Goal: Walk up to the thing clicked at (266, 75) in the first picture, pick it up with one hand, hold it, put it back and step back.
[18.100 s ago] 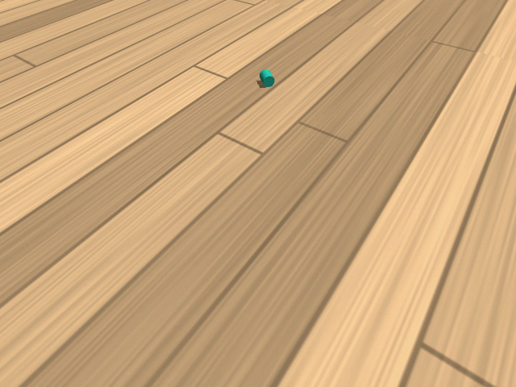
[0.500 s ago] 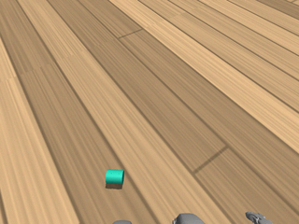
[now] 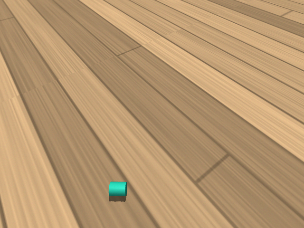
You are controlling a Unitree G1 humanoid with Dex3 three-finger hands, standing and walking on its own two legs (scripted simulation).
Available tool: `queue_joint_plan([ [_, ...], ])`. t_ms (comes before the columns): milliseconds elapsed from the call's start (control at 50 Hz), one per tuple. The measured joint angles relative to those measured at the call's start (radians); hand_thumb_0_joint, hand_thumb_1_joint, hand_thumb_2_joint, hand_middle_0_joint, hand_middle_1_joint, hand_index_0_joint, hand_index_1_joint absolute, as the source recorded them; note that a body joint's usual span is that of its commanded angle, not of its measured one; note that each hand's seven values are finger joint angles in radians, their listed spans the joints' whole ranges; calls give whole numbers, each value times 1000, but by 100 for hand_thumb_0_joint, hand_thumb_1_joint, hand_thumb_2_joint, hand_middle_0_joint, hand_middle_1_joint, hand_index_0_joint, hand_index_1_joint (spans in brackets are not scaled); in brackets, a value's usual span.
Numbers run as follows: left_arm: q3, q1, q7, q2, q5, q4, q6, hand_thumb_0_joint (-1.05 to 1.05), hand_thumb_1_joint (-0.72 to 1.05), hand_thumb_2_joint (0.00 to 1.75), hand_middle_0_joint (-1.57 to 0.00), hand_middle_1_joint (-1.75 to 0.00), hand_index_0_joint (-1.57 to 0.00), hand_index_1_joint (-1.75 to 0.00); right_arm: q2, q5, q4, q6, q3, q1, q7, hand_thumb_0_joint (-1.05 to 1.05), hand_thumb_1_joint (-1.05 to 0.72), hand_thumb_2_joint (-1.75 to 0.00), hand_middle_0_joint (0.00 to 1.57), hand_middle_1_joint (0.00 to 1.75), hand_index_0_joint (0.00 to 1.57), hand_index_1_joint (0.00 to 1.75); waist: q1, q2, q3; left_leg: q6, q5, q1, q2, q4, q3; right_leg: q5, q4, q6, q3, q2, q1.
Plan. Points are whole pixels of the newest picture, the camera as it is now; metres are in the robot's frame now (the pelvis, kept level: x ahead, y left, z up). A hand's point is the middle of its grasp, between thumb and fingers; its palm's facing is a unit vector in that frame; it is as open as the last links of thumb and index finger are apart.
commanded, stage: walk up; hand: left
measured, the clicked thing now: (118, 188) +0.46 +0.24 -0.73
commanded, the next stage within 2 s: stand in 0.76 s
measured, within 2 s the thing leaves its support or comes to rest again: neither
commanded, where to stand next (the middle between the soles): +0.06 +0.00 m, yaw -2 degrees
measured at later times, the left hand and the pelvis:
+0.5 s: hand out of the picture +0.09 +0.25 -0.15, palm faces -0.01 -0.94 -0.34, open 7.4 cm; pelvis +0.01 +0.00 +0.01, yaw +0 degrees
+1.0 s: hand out of the picture +0.09 +0.25 -0.15, palm faces -0.03 -0.94 -0.34, open 7.4 cm; pelvis +0.02 -0.01 +0.01, yaw +0 degrees
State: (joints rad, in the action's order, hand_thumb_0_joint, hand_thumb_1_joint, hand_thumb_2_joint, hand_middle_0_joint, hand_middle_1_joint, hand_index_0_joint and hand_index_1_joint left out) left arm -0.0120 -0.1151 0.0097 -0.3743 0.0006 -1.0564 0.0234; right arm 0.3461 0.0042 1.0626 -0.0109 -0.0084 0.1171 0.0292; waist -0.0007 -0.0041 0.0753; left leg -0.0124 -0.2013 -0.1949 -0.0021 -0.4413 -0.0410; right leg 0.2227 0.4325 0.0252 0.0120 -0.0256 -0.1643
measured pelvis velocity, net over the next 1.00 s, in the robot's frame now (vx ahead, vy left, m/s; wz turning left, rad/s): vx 0.02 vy -0.01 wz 0.00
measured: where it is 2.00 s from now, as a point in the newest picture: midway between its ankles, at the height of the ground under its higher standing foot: outside the picture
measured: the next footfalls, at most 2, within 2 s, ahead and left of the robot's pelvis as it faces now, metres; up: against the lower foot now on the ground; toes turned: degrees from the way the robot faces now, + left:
none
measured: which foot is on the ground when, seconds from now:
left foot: down 0.00-1.00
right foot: down 0.00-1.00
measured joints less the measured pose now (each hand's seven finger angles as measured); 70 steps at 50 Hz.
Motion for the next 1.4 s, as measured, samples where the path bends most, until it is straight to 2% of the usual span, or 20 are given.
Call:
queue_joint_plan([
  [220,4,20,1,12,2,-53,-4,1,91,90,-20,-30,-21,-30,0,-4,57,6,-1,2,-5,0,-91,-89,21,30,21,30,-11,0,-12,0,32,31,-2,66,2,-38,-74,4,1,0,34],
  [560,2,24,-1,23,6,-90,-6,1,91,90,-20,-30,-21,-30,4,-4,68,9,-6,-29,-10,0,-91,-89,21,30,21,30,-2,-6,-26,-4,41,46,-4,94,-2,-42,-97,1,-3,1,48],
  [1400,5,8,3,18,7,-71,-11,1,91,90,-20,-30,-21,-30,9,0,56,24,14,-9,-20,0,-91,-89,21,30,21,30,-4,-1,-22,-16,22,69,-16,106,-6,-21,-106,-11,-9,12,70],
])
